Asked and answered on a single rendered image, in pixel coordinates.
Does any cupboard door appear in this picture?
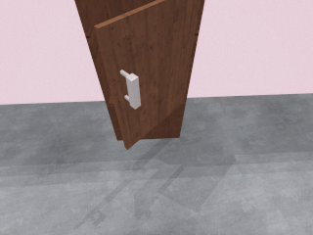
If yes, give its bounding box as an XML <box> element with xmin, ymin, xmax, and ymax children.
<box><xmin>94</xmin><ymin>0</ymin><xmax>201</xmax><ymax>150</ymax></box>

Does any handle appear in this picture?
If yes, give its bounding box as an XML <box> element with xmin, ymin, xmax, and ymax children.
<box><xmin>120</xmin><ymin>70</ymin><xmax>141</xmax><ymax>110</ymax></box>

